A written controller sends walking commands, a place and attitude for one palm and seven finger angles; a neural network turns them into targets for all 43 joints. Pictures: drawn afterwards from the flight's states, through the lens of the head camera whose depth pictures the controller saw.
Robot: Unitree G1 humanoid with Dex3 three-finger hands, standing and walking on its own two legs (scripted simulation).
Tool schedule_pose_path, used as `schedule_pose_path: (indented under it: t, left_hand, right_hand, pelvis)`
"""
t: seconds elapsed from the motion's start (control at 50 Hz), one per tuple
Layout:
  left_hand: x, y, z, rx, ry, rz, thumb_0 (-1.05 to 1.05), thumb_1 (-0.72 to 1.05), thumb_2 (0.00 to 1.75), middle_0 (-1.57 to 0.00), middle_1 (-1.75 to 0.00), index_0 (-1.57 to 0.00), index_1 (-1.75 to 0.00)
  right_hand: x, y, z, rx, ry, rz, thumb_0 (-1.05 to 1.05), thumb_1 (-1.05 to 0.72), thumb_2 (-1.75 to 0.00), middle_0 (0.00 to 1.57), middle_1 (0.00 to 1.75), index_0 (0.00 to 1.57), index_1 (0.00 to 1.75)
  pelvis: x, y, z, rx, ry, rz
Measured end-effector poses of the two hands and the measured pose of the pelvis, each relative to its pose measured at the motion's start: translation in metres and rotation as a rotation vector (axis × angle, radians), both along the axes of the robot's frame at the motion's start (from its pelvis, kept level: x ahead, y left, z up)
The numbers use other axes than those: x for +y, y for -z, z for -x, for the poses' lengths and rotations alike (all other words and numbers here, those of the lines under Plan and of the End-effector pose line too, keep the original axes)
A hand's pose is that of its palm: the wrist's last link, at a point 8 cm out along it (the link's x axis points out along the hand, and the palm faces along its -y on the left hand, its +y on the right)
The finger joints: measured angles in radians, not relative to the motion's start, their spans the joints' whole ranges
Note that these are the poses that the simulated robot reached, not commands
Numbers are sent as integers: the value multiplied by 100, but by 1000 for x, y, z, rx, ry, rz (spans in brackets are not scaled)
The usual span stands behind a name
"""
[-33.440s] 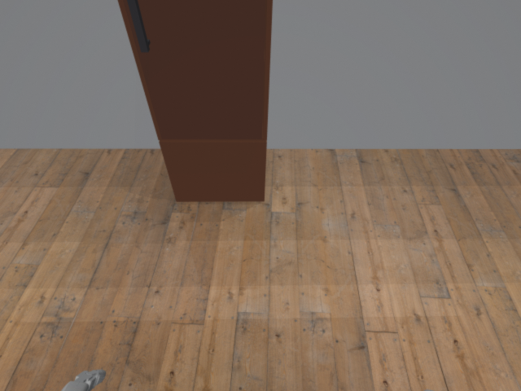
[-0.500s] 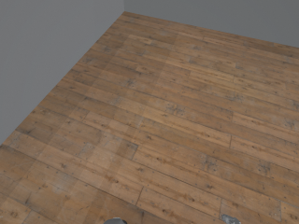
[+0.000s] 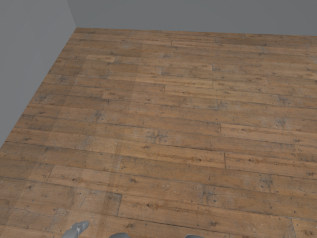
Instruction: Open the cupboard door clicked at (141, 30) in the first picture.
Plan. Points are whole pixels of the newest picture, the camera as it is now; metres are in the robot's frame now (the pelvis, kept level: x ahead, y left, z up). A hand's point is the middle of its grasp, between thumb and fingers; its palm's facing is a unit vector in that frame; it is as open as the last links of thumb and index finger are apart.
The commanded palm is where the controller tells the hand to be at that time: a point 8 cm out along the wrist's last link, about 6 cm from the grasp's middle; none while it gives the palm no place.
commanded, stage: walk to a spot facing it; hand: left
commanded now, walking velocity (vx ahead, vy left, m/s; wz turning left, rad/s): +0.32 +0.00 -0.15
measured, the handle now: out of the picture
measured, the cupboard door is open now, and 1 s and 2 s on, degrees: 45 45 45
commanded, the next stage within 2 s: turn to face it in 0.10 s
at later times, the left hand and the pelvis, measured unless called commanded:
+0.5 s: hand (104, 181) +0.30 +0.19 -0.16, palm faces +0.06 -0.97 -0.21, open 7.4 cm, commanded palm none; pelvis +0.22 +0.00 +0.00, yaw +3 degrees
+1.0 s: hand (93, 167) +0.35 +0.23 -0.15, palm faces +0.36 -0.89 -0.27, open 7.4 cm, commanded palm none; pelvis +0.33 -0.01 +0.01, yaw +21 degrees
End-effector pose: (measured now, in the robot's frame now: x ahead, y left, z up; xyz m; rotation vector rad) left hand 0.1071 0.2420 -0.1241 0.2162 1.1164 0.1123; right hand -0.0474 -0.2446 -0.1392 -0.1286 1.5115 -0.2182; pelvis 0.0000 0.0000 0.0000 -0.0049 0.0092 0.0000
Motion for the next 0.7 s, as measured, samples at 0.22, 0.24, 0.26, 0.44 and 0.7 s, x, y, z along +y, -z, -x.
schedule_pose_path:
  t: [0.22, 0.24, 0.26, 0.44, 0.7]
  left_hand:
    - [5, 15, -22, 233, -58, 57, 1, 93, 90, -20, -30, -20, -30]
    - [9, 20, -27, 247, -61, 59, 1, 92, 90, -20, -30, -20, -30]
    - [11, 23, -33, 262, -61, 56, 1, 92, 90, -20, -30, -20, -30]
    - [1, 4, -148, 125, -72, 34, 1, 91, 90, -19, -30, -20, -30]
    - [-1, 1, -191, 86, -233, 6, 0, 92, 90, -20, -30, -20, -30]
  right_hand:
    - [26, -20, -218, -329, -68, 1, 0, -91, -90, 20, 30, 19, 30]
    - [29, -16, -233, -351, -73, 8, 0, -91, -90, 20, 30, 19, 30]
    - [32, -14, -245, -363, -71, 11, 0, -91, -90, 20, 30, 19, 30]
    - [20, -9, -270, -204, -78, 6, -1, -95, -90, 21, 30, 20, 30]
    - [0, -13, -399, -157, -242, -5, 1, -91, -90, 20, 30, 19, 30]
  pelvis:
    - [14, -8, -114, 16, 57, 15]
    - [18, -3, -126, 16, 64, 22]
    - [19, 0, -136, 14, 69, 12]
    - [9, -10, -198, 25, -17, -1]
    - [-6, -11, -270, 38, -189, -50]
